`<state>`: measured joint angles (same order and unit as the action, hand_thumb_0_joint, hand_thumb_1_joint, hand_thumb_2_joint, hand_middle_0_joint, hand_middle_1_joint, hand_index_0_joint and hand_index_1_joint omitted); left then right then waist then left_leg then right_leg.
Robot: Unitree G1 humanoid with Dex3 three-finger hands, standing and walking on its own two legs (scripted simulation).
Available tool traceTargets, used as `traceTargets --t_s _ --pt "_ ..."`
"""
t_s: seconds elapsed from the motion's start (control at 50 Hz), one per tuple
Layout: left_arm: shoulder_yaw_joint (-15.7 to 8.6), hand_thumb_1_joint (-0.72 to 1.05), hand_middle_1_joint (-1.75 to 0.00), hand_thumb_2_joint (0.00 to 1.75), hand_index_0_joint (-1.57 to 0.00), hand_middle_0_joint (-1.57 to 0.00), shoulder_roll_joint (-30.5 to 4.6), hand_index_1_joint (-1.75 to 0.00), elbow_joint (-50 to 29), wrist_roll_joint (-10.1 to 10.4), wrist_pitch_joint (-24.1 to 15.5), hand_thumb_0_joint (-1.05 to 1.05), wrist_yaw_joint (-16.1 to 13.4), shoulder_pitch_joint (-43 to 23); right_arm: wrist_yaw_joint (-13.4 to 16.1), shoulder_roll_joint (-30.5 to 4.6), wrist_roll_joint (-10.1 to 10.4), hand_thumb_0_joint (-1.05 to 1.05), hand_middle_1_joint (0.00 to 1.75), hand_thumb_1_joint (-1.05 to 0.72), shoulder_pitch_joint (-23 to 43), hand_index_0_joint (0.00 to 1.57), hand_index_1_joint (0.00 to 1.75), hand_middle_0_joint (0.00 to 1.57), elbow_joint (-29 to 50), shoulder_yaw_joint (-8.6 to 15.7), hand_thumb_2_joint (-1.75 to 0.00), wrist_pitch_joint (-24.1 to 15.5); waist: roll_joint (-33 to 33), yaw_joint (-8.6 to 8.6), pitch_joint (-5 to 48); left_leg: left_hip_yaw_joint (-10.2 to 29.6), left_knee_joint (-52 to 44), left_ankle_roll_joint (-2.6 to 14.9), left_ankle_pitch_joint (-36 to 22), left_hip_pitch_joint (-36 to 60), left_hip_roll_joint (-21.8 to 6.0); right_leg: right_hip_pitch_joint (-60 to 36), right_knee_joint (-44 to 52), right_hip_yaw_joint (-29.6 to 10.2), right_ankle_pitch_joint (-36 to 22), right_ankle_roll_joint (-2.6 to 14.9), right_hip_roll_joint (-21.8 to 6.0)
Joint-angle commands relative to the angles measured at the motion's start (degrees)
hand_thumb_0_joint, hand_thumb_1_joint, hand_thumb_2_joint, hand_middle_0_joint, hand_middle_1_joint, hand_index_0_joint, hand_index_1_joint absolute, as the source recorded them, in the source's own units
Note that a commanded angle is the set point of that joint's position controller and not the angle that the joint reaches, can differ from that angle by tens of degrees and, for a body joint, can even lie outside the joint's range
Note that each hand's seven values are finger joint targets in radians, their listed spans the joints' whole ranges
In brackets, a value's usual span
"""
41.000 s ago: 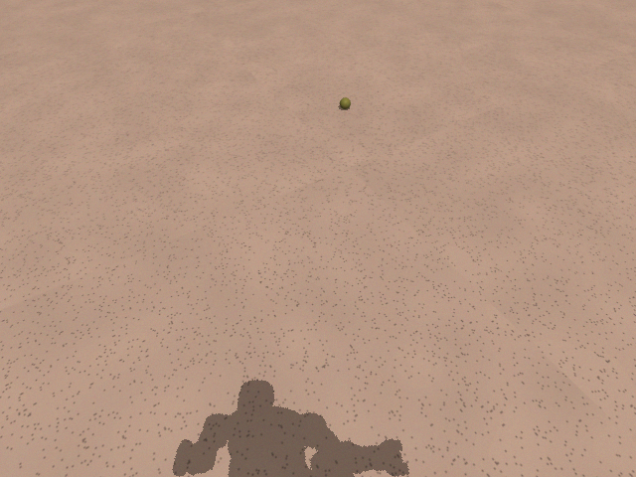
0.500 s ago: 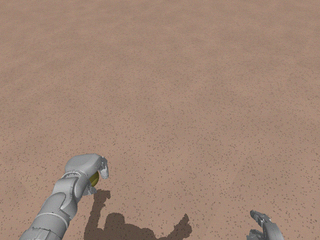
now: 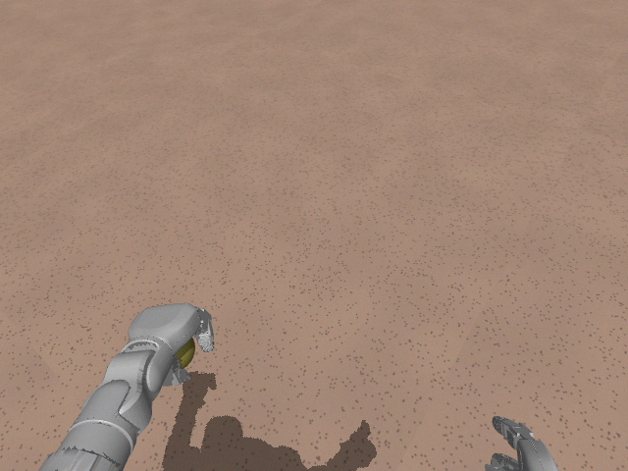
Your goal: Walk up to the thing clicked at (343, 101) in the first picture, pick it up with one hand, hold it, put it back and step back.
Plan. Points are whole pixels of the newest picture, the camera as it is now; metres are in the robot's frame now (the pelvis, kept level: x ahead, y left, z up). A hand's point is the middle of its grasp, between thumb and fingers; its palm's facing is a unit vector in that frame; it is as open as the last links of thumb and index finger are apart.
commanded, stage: crouch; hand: left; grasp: from above
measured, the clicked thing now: (172, 349) +0.30 +0.24 -0.06
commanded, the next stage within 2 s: none
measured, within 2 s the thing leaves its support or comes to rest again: neither
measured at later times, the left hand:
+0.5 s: hand (186, 378) +0.29 +0.24 -0.14, palm faces -0.47 -0.01 -0.89, open 7.3 cm
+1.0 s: hand (210, 394) +0.35 +0.28 -0.39, palm faces -0.47 -0.01 -0.88, open 7.4 cm
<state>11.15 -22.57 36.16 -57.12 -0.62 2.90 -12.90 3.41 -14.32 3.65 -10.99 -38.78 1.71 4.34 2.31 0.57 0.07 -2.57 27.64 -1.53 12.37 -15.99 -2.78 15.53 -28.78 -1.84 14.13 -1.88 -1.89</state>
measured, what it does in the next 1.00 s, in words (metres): lowers itself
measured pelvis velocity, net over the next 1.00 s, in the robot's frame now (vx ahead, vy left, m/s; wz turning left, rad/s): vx -0.06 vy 0.02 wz -0.02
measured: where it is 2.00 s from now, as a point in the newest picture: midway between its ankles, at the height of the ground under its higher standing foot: outside the picture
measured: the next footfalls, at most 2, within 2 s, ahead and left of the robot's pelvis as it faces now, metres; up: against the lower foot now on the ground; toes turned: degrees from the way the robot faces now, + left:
none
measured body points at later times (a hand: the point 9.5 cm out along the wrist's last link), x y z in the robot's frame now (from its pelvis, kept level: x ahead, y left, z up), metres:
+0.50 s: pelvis -0.02 +0.00 -0.04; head +0.06 +0.01 +0.40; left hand +0.31 +0.24 -0.09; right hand +0.11 -0.27 -0.16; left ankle +0.02 +0.14 -0.74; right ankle +0.01 -0.14 -0.74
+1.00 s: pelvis -0.06 +0.02 -0.25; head +0.13 +0.04 +0.16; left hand +0.37 +0.28 -0.34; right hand -0.01 -0.26 -0.38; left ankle +0.02 +0.14 -0.74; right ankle +0.01 -0.14 -0.74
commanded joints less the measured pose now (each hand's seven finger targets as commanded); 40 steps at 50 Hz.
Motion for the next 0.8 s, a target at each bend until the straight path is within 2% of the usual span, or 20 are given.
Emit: traceTargets --t_s 0.0,0.02,0.04,0.06,0.08,0.16,0.2,0.28,0.34,0.38,0.42,0.44,0.5,0.54,0.56,0.6,0.64,0.66,0.74,0.78 --pt "-6.7 0.52 -0.83 0.71 -0.89 -0.83 -12.6 -0.77 -12.0 -0.7 0.8 0.0 -4.8 -21.7 0.4 -7.2 -0.2 0.0 0.3 -0.91 4.5 0.2 0.3 0.2 6.7 2.8 -0.9 -2.6 -0.7 -0.21 15.9 -1.0 -2.3 1.91 -11.0 9.3 3.3 -1.8 4.5 2.0 -10.3 1.67 2.9" --pt "-6.9 0.56 -0.88 0.63 -0.92 -0.83 -13.0 -0.79 -12.1 -0.8 1.0 0.0 -5.1 -22.0 0.3 -7.2 -0.2 0.0 0.3 -0.93 4.5 0.2 0.3 0.2 6.6 2.9 -0.91 -2.6 -0.4 -0.16 16.0 -1.0 -2.5 1.86 -10.6 9.3 3.4 -1.9 4.6 2.0 -10.1 1.74 2.9" --pt "-7.4 0.48 -0.86 0.66 -0.84 -0.75 -13.4 -0.78 -12.3 -0.5 1.0 0.0 -5.1 -22.2 0.2 -7.4 -0.2 0.0 0.3 -0.88 4.6 0.2 0.3 0.2 6.6 2.9 -0.89 -2.5 0.2 0.26 16.0 -1.0 -2.7 1.77 -10.0 9.1 3.2 -2.2 4.7 2.1 -9.2 1.85 2.9" --pt "-7.1 0.46 -0.85 0.68 -0.83 -0.76 -12.9 -0.79 -9.8 -0.7 1.3 0.0 -5.2 -20.4 0.2 -7.3 -0.2 0.0 0.3 -0.89 4.9 0.2 0.3 0.2 6.6 2.9 -0.9 -2.4 -1.0 0.19 14.7 -0.8 -2.9 1.77 -9.7 8.5 3.1 -1.8 4.8 2.3 -8.6 1.88 3.1" --pt "-5.4 0.46 -0.87 0.68 -0.82 -0.75 -11.2 -0.8 -9.5 -0.5 1.4 0.0 -4.8 -21.0 0.1 -7.4 -0.2 0.0 0.3 -0.89 4.5 0.2 0.3 0.2 6.6 2.9 -0.9 -2.4 -1.9 -0.73 14.0 -0.7 -3.0 1.91 -9.0 8.2 3.0 -1.2 4.9 2.2 -8.3 1.8 3.1" --pt "-4.6 0.47 -0.88 0.71 -0.83 -0.77 -10.0 -0.81 -6.3 -0.4 0.7 0.0 -4.3 -16.6 -0.1 -7.4 0.0 0.0 0.3 -0.89 4.6 0.2 0.3 0.2 6.9 3.0 -0.9 -2.2 -3.3 -0.12 10.8 -0.4 -3.3 1.85 -7.1 5.9 3.1 0.0 5.0 2.5 -6.0 2.04 3.0" --pt "-4.2 0.5 -0.88 0.72 -0.85 -0.79 -9.3 -0.82 -3.9 -0.8 -0.2 0.0 -4.6 -16.3 -0.1 -7.3 -0.2 0.0 0.3 -0.89 4.0 0.2 0.3 0.2 6.9 2.9 -0.9 -2.0 -4.2 -1.12 10.0 -0.4 -2.7 1.99 -6.4 5.2 3.3 1.4 4.8 2.2 -5.8 1.97 2.9" --pt "-6.1 0.48 -0.89 0.73 -0.84 -0.78 -10.7 -0.83 0.4 -2.2 -2.9 0.0 -8.0 -18.9 -0.2 -7.1 -1.0 0.0 0.3 -0.9 3.1 0.2 0.3 0.2 6.1 2.7 -0.9 -1.6 -5.1 -2.08 9.3 -0.3 1.3 2.03 -4.3 0.4 3.8 5.8 2.0 2.1 -4.0 1.8 2.5" --pt "-8.2 0.48 -0.91 0.68 -0.83 -0.76 -13.8 -0.83 0.4 -4.8 -5.0 0.0 -12.7 -26.2 -0.6 -7.7 -2.0 0.0 0.3 -0.89 1.2 0.2 0.3 0.2 4.2 3.4 -0.9 -1.7 -1.3 -3.13 15.7 -0.3 8.0 1.44 -4.4 -2.5 3.7 11.7 -4.6 1.8 -4.7 2.06 2.4" --pt "-8.7 0.47 -0.91 0.7 -0.83 -0.76 -13.7 -0.84 3.8 -7.0 -5.8 0.0 -16.3 -28.1 -1.2 -8.6 -2.9 0.0 0.3 -0.9 -0.2 0.2 0.3 0.2 3.3 4.1 -0.9 -2.0 -0.7 -3.85 19.1 0.1 15.0 1.03 -4.4 -7.4 3.0 17.7 -10.7 2.1 -4.7 2.16 2.7" --pt "-8.3 0.46 -0.89 0.72 -0.83 -0.77 -12.3 -0.83 7.8 -9.0 -6.1 0.0 -19.5 -28.2 -1.9 -8.5 -3.4 0.0 0.3 -0.9 -2.1 0.2 0.3 0.2 3.1 4.6 -0.9 -2.0 -0.1 -4.25 22.6 0.3 21.2 0.91 -3.6 -12.8 3.0 22.6 -16.3 2.0 -4.3 2.27 2.7" --pt "-9.1 0.46 -0.9 0.71 -0.83 -0.76 -13.1 -0.83 8.6 -9.6 -6.1 0.0 -20.8 -29.1 -2.2 -8.7 -3.6 0.0 0.3 -0.9 -2.7 0.2 0.3 0.2 3.1 4.8 -0.9 -1.9 0.5 -4.08 24.7 0.4 23.6 0.95 -3.6 -15.1 2.9 24.3 -18.5 2.0 -4.1 2.36 2.7" --pt "-7.8 0.47 -0.94 0.7 -0.82 -0.75 -12.7 -0.86 14.5 -11.1 -5.6 0.0 -23.4 -33.6 -2.6 -9.6 -4.1 0.0 0.3 -0.9 -4.1 0.2 0.3 0.2 2.5 5.2 -0.9 -2.2 0.7 -5.61 26.8 0.7 30.1 1.41 -1.6 -22.4 2.6 32.4 -24.6 2.4 -1.9 2.41 2.8" --pt "-8.4 0.47 -0.93 0.71 -0.83 -0.75 -13.8 -0.85 17.5 -10.8 -5.0 0.0 -24.6 -36.6 -2.4 -9.7 -4.3 0.0 0.3 -0.9 -4.6 0.2 0.3 0.2 2.2 5.6 -0.9 -2.8 1.9 -5.72 27.9 1.1 33.3 1.32 1.4 -27.6 2.5 37.2 -28.2 2.8 0.7 2.72 3.0" --pt "-8.1 0.46 -0.93 0.69 -0.82 -0.74 -13.1 -0.85 21.1 -10.4 -4.6 0.0 -24.9 -35.0 -2.4 -9.9 -4.4 0.0 0.3 -0.9 -4.8 0.2 0.3 0.2 1.9 5.6 -0.9 -3.2 1.3 -6.23 27.4 1.5 34.7 1.35 3.4 -30.4 2.4 39.7 -30.1 3.3 2.6 2.81 3.1" --pt "-9.3 0.45 -0.93 0.66 -0.8 -0.71 -14.8 -0.84 20.0 -9.6 -4.5 0.0 -25.4 -38.1 -2.3 -10.2 -4.7 0.0 0.3 -0.9 -5.7 0.2 0.3 0.2 1.5 5.9 -0.89 -4.1 4.0 -5.63 31.9 2.0 37.8 1.35 4.4 -33.1 2.3 43.2 -34.2 3.7 3.9 3.16 3.1" --pt "-9.3 0.43 -0.91 0.68 -0.79 -0.72 -14.5 -0.83 22.6 -9.3 -4.0 0.0 -25.7 -37.7 -2.1 -10.2 -5.0 0.0 0.3 -0.9 -6.2 0.2 0.3 0.2 1.1 6.1 -0.89 -4.6 3.7 -5.89 34.1 2.6 41.3 1.47 5.6 -36.7 2.1 47.1 -38.2 4.2 5.3 3.39 3.2" --pt "-9.7 0.42 -0.9 0.7 -0.79 -0.72 -15.7 -0.82 21.6 -9.4 -4.1 0.0 -25.7 -40.1 -1.9 -10.3 -5.2 0.0 0.3 -0.89 -6.3 0.2 0.3 0.2 0.9 6.1 -0.89 -4.9 4.6 -6.47 35.8 2.7 43.4 1.63 6.4 -39.1 2.0 48.7 -40.1 4.2 5.6 3.38 3.2" --pt "-13.3 0.44 -0.88 0.7 -0.81 -0.74 -20.5 -0.81 20.9 -10.0 -4.0 0.0 -25.9 -40.3 -1.7 -10.6 -5.8 0.0 0.3 -0.89 -6.7 0.2 0.3 0.2 0.5 6.2 -0.89 -5.5 5.3 -5.48 41.9 3.2 49.3 1.72 8.6 -45.1 2.0 53.5 -47.2 4.6 7.8 3.71 3.0" --pt "-13.8 0.46 -0.88 0.7 -0.83 -0.76 -21.4 -0.81 21.3 -10.3 -4.0 0.0 -25.7 -41.9 -1.7 -10.7 -6.3 0.0 0.3 -0.9 -6.7 0.2 0.3 0.2 0.1 6.1 -0.9 -5.8 6.6 -6.5 42.5 4.1 51.8 1.65 10.0 -47.2 1.6 58.3 -49.9 4.9 9.1 3.7 3.0"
